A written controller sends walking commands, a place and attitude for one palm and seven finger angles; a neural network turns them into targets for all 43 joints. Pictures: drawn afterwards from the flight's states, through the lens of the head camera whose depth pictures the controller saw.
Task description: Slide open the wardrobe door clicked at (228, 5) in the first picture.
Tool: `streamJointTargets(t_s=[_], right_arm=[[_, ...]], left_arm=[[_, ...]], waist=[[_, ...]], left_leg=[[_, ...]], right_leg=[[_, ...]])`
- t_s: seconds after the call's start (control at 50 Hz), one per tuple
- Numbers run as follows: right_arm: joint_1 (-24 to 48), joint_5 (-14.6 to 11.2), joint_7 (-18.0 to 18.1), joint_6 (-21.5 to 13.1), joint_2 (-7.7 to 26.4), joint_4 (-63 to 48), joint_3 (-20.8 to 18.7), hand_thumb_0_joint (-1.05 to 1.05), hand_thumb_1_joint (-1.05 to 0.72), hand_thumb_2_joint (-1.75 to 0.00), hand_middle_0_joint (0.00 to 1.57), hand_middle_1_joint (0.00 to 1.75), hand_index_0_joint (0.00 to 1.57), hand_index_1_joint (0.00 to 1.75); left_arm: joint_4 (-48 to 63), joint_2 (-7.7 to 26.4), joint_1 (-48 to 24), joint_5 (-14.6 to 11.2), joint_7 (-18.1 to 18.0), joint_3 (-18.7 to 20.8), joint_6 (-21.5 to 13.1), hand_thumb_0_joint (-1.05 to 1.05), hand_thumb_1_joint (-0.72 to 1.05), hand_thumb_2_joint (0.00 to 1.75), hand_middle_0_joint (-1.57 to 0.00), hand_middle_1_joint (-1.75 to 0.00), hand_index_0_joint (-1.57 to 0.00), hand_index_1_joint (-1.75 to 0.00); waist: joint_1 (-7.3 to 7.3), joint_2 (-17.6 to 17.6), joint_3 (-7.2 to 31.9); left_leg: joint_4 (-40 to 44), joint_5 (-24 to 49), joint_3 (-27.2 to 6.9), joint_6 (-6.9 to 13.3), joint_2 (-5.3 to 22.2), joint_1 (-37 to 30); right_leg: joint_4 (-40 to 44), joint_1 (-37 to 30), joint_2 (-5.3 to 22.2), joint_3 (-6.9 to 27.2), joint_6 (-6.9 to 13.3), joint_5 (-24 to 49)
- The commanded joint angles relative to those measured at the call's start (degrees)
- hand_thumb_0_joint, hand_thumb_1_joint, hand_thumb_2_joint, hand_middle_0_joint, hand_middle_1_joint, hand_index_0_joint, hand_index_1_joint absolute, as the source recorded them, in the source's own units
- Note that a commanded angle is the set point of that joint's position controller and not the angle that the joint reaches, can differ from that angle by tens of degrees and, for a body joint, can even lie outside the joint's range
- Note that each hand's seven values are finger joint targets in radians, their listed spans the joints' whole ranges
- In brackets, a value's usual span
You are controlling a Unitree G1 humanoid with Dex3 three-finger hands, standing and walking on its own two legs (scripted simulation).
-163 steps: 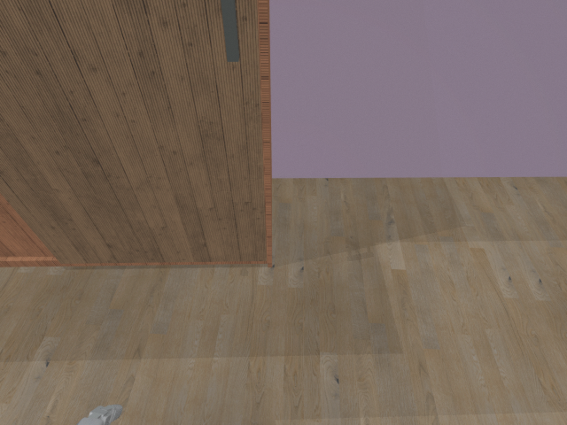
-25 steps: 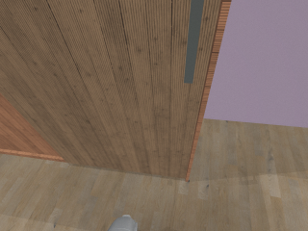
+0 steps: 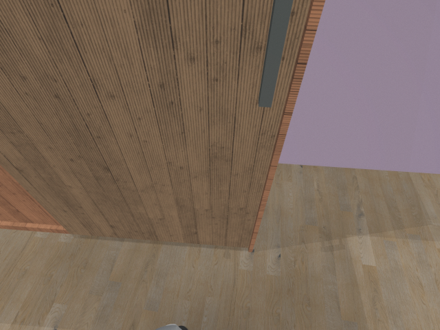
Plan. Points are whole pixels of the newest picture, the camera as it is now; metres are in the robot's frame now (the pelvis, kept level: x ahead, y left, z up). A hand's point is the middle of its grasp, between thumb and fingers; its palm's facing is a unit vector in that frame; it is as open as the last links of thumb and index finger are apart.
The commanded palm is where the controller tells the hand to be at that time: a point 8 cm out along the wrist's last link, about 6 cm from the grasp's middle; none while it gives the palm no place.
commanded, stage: come to a stop and stand still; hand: right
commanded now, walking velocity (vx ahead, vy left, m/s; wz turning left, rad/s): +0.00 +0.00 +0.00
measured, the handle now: (273, 41) +0.51 -0.06 +0.26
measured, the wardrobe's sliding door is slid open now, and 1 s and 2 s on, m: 0.00 0.00 0.00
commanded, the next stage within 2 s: look again from close up in 0.90 s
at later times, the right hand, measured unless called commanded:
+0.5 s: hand out of the picture -0.04 -0.21 -0.16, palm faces +0.03 +0.98 -0.21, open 7.4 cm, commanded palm none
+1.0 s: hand out of the picture -0.08 -0.18 -0.16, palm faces +0.03 +0.99 -0.15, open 7.4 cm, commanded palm none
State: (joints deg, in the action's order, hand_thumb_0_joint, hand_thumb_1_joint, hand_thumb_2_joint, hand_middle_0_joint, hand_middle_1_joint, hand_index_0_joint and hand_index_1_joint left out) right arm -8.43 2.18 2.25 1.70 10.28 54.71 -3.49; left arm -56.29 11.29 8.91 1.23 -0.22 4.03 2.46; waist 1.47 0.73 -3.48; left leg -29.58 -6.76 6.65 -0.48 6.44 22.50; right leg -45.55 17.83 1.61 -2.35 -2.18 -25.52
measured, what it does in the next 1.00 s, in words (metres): steps on the spot: right foot, then left foot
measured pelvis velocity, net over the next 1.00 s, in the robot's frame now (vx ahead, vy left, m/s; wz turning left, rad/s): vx -0.05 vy -0.03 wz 0.01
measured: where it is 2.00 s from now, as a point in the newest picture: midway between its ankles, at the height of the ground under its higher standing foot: outside the picture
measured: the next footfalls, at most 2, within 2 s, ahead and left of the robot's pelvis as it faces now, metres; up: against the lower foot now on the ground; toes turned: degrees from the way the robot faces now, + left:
right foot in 0.04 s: +0.00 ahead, -0.13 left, +0.00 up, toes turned -3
left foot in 0.38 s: -0.02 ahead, +0.07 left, +0.00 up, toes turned +3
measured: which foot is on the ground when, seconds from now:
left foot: down 0.00-0.04, up 0.06-0.36, down 0.38-1.00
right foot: up 0.00-0.02, down 0.04-1.00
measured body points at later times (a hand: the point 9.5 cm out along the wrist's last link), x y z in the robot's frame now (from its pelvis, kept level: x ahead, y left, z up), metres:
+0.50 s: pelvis -0.04 -0.05 +0.01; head -0.02 -0.03 +0.46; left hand -0.04 +0.17 -0.15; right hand -0.04 -0.27 -0.14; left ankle -0.06 +0.07 -0.73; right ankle -0.04 -0.13 -0.73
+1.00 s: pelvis -0.05 -0.03 +0.02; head -0.05 -0.04 +0.46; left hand -0.09 +0.18 -0.15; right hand -0.08 -0.23 -0.15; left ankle -0.06 +0.07 -0.73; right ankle -0.04 -0.13 -0.73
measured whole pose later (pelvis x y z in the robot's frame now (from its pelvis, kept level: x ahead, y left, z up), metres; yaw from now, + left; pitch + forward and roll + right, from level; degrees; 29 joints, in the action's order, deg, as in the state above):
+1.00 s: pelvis -0.05 -0.03 +0.02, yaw +1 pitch -1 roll +0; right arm -18.4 0.2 2.5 -0.1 6.1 66.2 0.3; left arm -67.2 6.8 17.7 0.7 -2.1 0.0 -0.5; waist -0.2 0.8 -1.7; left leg -22.7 -12.9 2.6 1.3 -0.4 8.9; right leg -21.7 10.4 -0.7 -4.4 1.9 -10.4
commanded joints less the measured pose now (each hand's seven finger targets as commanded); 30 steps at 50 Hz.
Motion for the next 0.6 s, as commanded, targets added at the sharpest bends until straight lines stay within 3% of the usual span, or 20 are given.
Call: streamJointTargets(t_s=[0.0,0.02,0.04,0.06,0.08,0.12,0.18,0.26,0.28,0.32,0.34,0.36,0.38,0.4,0.42,0.44,0.58], right_arm=[[-1.44,-0.63,-0.25,0.46,9.32,-2.56,-1.86,0.00,-0.90,-0.90,0.20,0.30,0.20,0.30],[-2.41,-1.15,-0.44,0.82,5.91,-3.09,-1.21,0.00,-0.90,-0.90,0.20,0.30,0.20,0.30],[-0.95,-1.19,-0.43,1.31,3.77,-4.12,-0.90,0.00,-0.90,-0.90,0.20,0.30,0.20,0.30],[-0.81,-1.09,-0.61,1.45,4.99,-3.53,-1.23,0.00,-0.90,-0.90,0.20,0.30,0.20,0.30],[-1.96,-0.39,-0.64,1.92,5.56,-1.70,-1.57,0.00,-0.90,-0.90,0.20,0.30,0.20,0.30],[-6.95,-0.28,-1.23,1.35,5.49,0.52,-1.53,0.00,-0.90,-0.90,0.20,0.30,0.20,0.30],[-8.50,-0.79,-1.06,0.25,4.49,2.36,-0.33,0.00,-0.90,-0.90,0.20,0.30,0.20,0.30],[-5.57,-1.32,-0.70,-0.59,2.91,2.45,1.19,0.00,-0.90,-0.90,0.20,0.30,0.20,0.30],[-6.22,-1.47,-0.54,-0.70,2.69,3.14,1.33,0.00,-0.90,-0.90,0.20,0.30,0.20,0.30],[-9.22,-1.54,-0.25,-1.17,2.97,5.22,1.48,0.00,-0.90,-0.90,0.20,0.30,0.20,0.30],[-11.45,-1.58,-0.06,-1.62,3.16,6.57,1.63,0.00,-0.90,-0.90,0.20,0.30,0.20,0.30],[-12.12,-1.49,0.24,-2.07,3.97,7.68,1.67,0.00,-0.90,-0.90,0.20,0.30,0.20,0.30],[-11.78,-1.55,0.40,-2.31,4.41,8.12,1.97,0.00,-0.90,-0.90,0.20,0.30,0.20,0.30],[-10.76,-1.67,0.34,-2.25,4.66,8.19,2.35,0.00,-0.90,-0.90,0.20,0.30,0.20,0.30],[-10.26,-1.51,0.34,-2.43,3.68,8.71,2.30,0.00,-0.90,-0.90,0.20,0.30,0.20,0.30],[-10.11,-1.67,0.35,-2.54,3.22,8.75,2.50,0.00,-0.90,-0.90,0.20,0.30,0.20,0.30],[-10.62,-1.75,0.41,-2.00,2.10,9.30,2.89,0.00,-0.90,-0.90,0.20,0.30,0.20,0.30]], left_arm=[[-1.26,3.18,14.93,-0.46,-0.12,0.03,-1.28,0.00,0.90,0.90,-0.20,-0.30,-0.20,-0.30],[-0.19,6.81,13.79,0.04,-0.30,0.71,-1.60,0.00,0.90,0.90,-0.20,-0.30,-0.20,-0.30],[2.39,10.76,9.18,0.45,-0.65,1.23,-1.34,0.00,0.90,0.90,-0.20,-0.30,-0.20,-0.30],[3.96,10.41,3.70,0.72,-0.92,0.44,-1.21,0.00,0.90,0.90,-0.20,-0.30,-0.20,-0.30],[3.64,8.41,0.83,0.65,-1.35,-0.05,-1.56,0.00,0.90,0.90,-0.20,-0.30,-0.20,-0.30],[3.51,6.14,-0.16,0.31,-1.93,-1.10,-2.21,0.00,0.90,0.90,-0.20,-0.30,-0.20,-0.30],[1.01,5.36,4.93,-0.22,-2.46,-1.44,-3.16,0.00,0.90,0.90,-0.20,-0.30,-0.20,-0.30],[-2.24,5.47,10.40,-0.19,-2.80,-1.23,-3.43,0.00,0.90,0.90,-0.20,-0.30,-0.20,-0.30],[-3.02,5.63,10.94,-0.28,-2.73,-1.18,-3.41,0.00,0.90,0.90,-0.20,-0.30,-0.20,-0.30],[-4.03,5.19,10.68,-0.69,-2.52,-1.31,-3.45,0.00,0.90,0.90,-0.20,-0.30,-0.20,-0.30],[-4.31,4.51,10.35,-1.05,-2.41,-1.58,-3.67,0.00,0.90,0.90,-0.20,-0.30,-0.20,-0.30],[-4.60,3.01,10.03,-1.42,-2.23,-1.82,-3.89,0.00,0.90,0.90,-0.20,-0.30,-0.20,-0.30],[-4.52,1.87,9.51,-1.58,-2.14,-2.31,-3.91,0.00,0.90,0.90,-0.20,-0.30,-0.20,-0.30],[-4.86,1.61,9.48,-1.53,-1.90,-2.48,-3.87,0.00,0.90,0.90,-0.20,-0.30,-0.20,-0.30],[-5.81,1.07,9.50,-1.10,-1.85,-2.66,-3.39,0.00,0.90,0.90,-0.20,-0.30,-0.20,-0.30],[-6.48,1.62,9.97,-0.93,-1.88,-2.79,-3.29,0.00,0.90,0.90,-0.20,-0.30,-0.20,-0.30],[-9.21,1.02,10.80,-0.80,-1.76,-3.30,-3.16,0.00,0.90,0.90,-0.20,-0.30,-0.20,-0.30]], waist=[[-3.75,4.56,6.58],[-3.69,-10.38,4.04],[-3.65,-20.84,-1.58],[-1.98,-15.63,-3.96],[-0.60,-15.75,-4.63],[1.25,-11.40,-3.41],[-0.28,-8.52,1.87],[-3.08,-8.25,5.54],[-2.97,-8.28,6.17],[-1.56,-6.56,6.31],[-0.75,-4.45,7.64],[-1.26,-1.36,7.21],[-1.60,1.29,5.72],[-2.05,0.67,3.91],[-1.96,5.05,2.82],[-2.13,7.01,2.18],[-1.56,0.88,-3.47]], left_leg=[[6.30,-17.66,-9.70,3.02,5.66,2.81],[-4.97,-20.88,-5.06,0.18,-0.33,8.39],[-14.73,-23.07,-3.20,-1.59,-5.14,9.00],[-20.05,-19.64,-8.14,-0.82,-3.45,4.14],[-23.39,-16.56,-9.87,-0.83,-3.99,2.81],[-28.30,-12.75,-9.03,-0.78,-5.03,4.81],[-23.91,-12.78,-7.78,-1.89,-4.77,6.23],[-7.85,-17.79,-5.60,-2.00,-3.77,0.63],[-4.26,-16.67,-5.41,-1.81,-4.01,-1.67],[5.39,-8.52,-5.49,-1.24,-3.99,-9.20],[10.97,-0.63,-6.59,-0.87,-2.84,-14.71],[10.25,6.22,-10.02,0.36,0.38,-18.62],[8.92,11.01,-12.01,1.78,3.04,-18.09],[8.56,8.49,-11.42,2.40,3.77,-15.86],[8.52,7.69,-11.27,2.74,2.36,-14.58],[9.08,5.38,-11.44,2.72,1.79,-13.18],[11.76,-7.50,-10.91,1.78,-0.12,-9.40]], right_leg=[[22.46,-13.77,0.09,-0.42,1.31,8.13],[30.83,-10.68,9.46,13.08,3.95,0.54],[38.27,2.08,18.00,22.76,7.42,-4.28],[40.14,11.13,18.52,21.60,9.88,-8.18],[40.23,12.10,14.27,16.80,7.94,-5.75],[34.90,5.27,10.05,10.22,7.30,6.21],[30.35,-9.60,9.06,7.38,8.67,26.85],[25.96,-19.40,11.88,9.72,11.54,45.90],[25.47,-19.69,11.88,10.14,11.38,47.57],[23.91,-16.14,10.60,9.80,9.84,45.70],[22.46,-13.65,9.02,9.16,7.90,41.39],[22.07,-9.09,6.87,6.80,5.41,34.28],[23.15,-7.19,4.96,5.36,4.16,27.75],[25.42,-7.14,4.06,5.59,3.64,22.49],[25.31,-7.43,3.75,5.16,3.52,22.53],[25.61,-8.48,3.84,4.75,3.49,21.48],[29.81,-6.09,4.17,5.57,3.88,12.05]])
